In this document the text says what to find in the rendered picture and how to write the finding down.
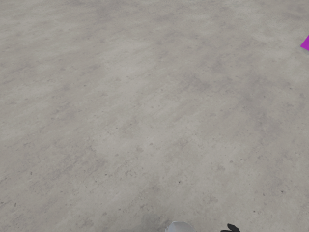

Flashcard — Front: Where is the right robot thigh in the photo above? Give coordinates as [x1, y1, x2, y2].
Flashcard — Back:
[165, 221, 196, 232]

